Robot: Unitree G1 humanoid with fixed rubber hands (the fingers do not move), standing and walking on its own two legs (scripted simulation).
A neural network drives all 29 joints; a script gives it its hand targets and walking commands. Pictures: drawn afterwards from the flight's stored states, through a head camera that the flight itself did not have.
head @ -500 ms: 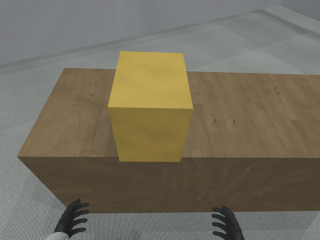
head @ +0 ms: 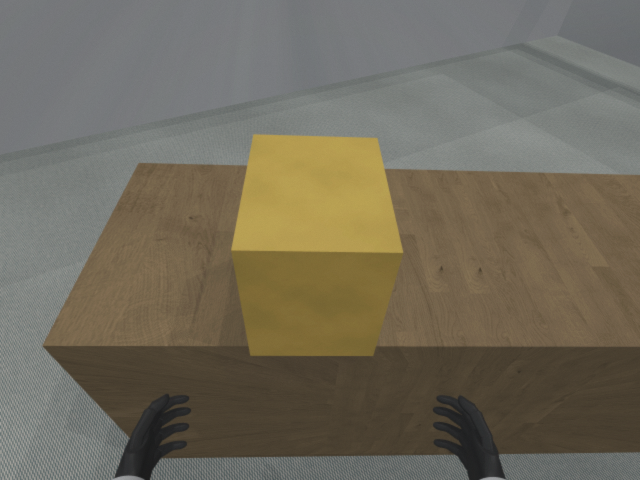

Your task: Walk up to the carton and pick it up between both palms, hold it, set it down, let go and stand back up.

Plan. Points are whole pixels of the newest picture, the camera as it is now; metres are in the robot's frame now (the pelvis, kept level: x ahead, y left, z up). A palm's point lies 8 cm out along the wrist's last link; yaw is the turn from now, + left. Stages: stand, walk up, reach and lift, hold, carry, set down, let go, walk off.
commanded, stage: reach and lift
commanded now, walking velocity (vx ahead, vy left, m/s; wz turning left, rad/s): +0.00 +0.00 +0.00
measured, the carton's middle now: (314, 246) +0.47 +0.03 +0.00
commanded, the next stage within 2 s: none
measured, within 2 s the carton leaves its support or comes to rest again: neither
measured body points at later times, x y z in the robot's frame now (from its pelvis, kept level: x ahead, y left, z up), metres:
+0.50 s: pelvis +0.01 +0.00 -0.01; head -0.01 +0.02 +0.44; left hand +0.21 +0.23 -0.04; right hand +0.22 -0.18 -0.04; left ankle -0.01 +0.10 -0.74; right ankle +0.00 -0.11 -0.74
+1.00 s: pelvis +0.01 +0.00 +0.00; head -0.01 +0.02 +0.45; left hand +0.30 +0.23 +0.03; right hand +0.30 -0.18 +0.02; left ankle -0.01 +0.10 -0.74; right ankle +0.00 -0.11 -0.74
